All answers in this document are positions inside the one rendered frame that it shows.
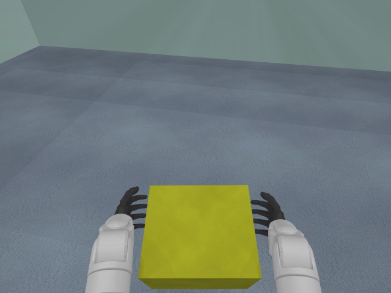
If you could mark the carton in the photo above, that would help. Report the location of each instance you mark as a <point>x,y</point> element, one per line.
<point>199,237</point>

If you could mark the left robot forearm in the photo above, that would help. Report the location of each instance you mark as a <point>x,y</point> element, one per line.
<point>111,260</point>

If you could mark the right robot hand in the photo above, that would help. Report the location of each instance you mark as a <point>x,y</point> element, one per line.
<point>273,213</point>

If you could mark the left robot hand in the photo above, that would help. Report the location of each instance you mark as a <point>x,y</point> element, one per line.
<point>125,206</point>

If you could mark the right robot forearm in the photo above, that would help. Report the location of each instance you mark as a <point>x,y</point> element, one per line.
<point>293,260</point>

